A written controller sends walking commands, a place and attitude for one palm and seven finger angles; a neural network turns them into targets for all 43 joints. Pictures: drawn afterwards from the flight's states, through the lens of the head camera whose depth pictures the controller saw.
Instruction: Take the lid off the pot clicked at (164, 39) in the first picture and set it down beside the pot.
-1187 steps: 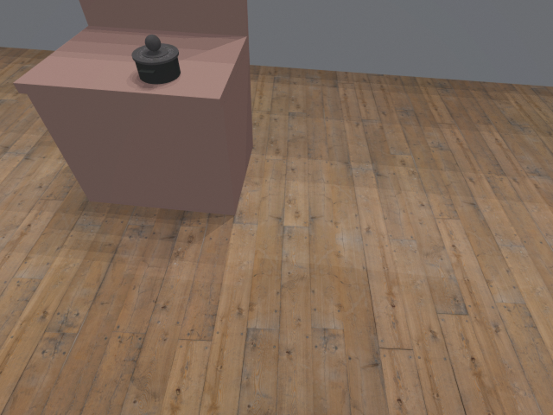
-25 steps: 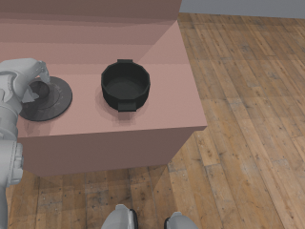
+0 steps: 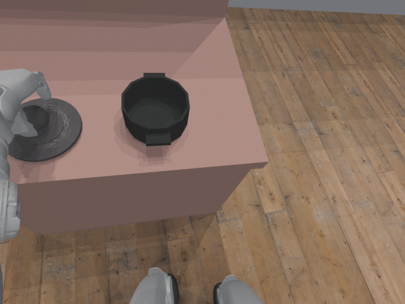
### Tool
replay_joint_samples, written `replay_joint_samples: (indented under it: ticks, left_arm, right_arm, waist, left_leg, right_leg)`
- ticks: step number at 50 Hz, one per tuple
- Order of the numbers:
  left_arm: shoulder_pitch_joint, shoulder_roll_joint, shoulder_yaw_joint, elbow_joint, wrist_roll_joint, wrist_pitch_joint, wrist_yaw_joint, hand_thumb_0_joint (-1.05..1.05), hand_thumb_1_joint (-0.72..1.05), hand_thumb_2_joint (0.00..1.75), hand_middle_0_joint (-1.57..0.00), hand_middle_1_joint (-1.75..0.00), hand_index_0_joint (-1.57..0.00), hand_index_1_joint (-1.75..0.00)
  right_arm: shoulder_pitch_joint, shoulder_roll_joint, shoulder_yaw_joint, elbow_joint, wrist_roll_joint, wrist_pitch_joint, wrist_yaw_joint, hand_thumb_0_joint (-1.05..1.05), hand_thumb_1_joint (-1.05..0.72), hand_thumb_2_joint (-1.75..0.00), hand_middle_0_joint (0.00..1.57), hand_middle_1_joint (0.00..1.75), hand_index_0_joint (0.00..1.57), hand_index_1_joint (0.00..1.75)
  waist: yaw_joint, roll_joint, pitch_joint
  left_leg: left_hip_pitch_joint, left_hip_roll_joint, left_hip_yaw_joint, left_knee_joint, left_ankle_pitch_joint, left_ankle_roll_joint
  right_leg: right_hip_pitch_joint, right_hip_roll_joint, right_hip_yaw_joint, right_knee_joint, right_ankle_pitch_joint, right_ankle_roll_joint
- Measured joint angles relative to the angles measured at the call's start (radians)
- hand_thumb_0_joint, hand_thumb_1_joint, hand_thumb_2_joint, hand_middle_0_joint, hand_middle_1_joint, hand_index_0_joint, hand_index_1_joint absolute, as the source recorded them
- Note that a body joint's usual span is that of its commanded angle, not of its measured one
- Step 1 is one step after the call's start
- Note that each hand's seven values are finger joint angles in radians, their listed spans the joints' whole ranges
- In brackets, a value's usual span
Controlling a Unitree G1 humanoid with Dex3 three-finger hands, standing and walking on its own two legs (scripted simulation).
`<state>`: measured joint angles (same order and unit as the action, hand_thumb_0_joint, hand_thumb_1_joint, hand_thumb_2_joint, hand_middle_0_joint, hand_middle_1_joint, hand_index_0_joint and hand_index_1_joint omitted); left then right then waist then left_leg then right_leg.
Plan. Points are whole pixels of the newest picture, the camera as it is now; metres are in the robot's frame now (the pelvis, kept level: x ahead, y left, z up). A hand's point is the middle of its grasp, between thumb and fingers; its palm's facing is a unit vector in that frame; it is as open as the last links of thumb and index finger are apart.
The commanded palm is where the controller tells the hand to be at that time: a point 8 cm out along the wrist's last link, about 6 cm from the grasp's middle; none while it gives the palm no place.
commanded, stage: open the fingers wide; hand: left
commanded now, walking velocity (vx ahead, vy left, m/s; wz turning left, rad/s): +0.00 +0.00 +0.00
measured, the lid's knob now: (34, 118) +0.50 +0.32 -0.02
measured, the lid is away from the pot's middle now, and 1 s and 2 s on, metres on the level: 0.25 0.25 0.25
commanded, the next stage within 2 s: raise the empty hand in 0.18 s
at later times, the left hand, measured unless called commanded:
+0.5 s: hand (17, 106) +0.48 +0.32 +0.04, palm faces -0.41 -0.12 -0.91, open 11.0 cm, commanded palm +0.51 +0.30 +0.10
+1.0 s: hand out of the picture +0.47 +0.32 +0.10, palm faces -0.38 -0.11 -0.92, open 11.0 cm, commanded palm +0.50 +0.30 +0.16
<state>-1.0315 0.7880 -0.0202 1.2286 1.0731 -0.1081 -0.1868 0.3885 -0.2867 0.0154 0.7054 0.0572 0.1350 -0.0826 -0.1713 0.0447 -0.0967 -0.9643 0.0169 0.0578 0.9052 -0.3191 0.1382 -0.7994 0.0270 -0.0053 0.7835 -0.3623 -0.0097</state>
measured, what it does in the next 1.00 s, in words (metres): stands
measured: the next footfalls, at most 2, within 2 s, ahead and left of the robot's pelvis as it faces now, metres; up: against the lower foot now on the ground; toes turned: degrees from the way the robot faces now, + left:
none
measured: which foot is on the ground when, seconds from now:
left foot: down 0.00-1.00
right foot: down 0.00-1.00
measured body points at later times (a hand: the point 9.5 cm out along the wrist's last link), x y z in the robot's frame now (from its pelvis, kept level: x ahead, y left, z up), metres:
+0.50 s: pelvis +0.01 +0.00 +0.01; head +0.13 +0.04 +0.44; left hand +0.50 +0.32 +0.09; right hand +0.00 -0.29 -0.09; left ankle +0.06 +0.03 -0.69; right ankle +0.01 -0.19 -0.68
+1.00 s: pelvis +0.01 +0.00 +0.02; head +0.10 +0.03 +0.47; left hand +0.49 +0.32 +0.15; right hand +0.02 -0.29 -0.08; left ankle +0.06 +0.03 -0.69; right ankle +0.01 -0.19 -0.68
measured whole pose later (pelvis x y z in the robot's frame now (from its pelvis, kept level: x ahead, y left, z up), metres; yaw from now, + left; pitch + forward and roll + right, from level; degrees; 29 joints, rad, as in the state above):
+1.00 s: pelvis +0.01 +0.00 +0.02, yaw +1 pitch +15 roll -5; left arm -0.99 0.75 -0.05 1.14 1.02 -0.11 -0.24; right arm 0.37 -0.29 -0.01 0.71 0.08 0.13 -0.07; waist -0.12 0.05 -0.10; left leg -0.74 -0.01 0.07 0.74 -0.28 0.13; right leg -0.59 0.00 0.01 0.64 -0.32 -0.01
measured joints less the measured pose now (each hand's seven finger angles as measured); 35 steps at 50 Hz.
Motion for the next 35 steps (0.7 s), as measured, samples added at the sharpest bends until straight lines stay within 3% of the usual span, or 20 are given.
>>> replay_joint_samples:
  ticks: [24, 35]
  left_arm:
    - [0.033, -0.01, 0.017, -0.049, -0.006, -0.006, 0.004, 0.0, -0.01, 0.66, -0.37, -0.85, -0.37, -0.85]
    - [0.039, -0.026, -0.01, -0.071, -0.038, -0.004, -0.038, 0.0, -0.01, 0.66, -0.37, -0.85, -0.37, -0.85]
  right_arm:
    - [-0.022, 0.008, -0.008, -0.009, 0.003, 0.013, 0.011, 0.0, -0.9, -0.9, 0.21, 0.3, 0.21, 0.3]
    - [-0.016, 0.002, -0.016, 0.003, 0.011, 0.011, 0.016, 0.0, -0.9, -0.9, 0.21, 0.3, 0.21, 0.3]
  waist:
    - [0.013, 0.0, -0.007]
    - [0.033, 0.005, -0.008]
  left_leg:
    - [0.043, -0.004, -0.001, -0.033, 0.001, -0.004]
    - [0.122, -0.015, 0.003, -0.084, 0.013, -0.004]
  right_leg:
    - [0.045, -0.001, 0.003, -0.039, 0.006, -0.001]
    - [0.122, -0.01, 0.007, -0.087, 0.018, -0.006]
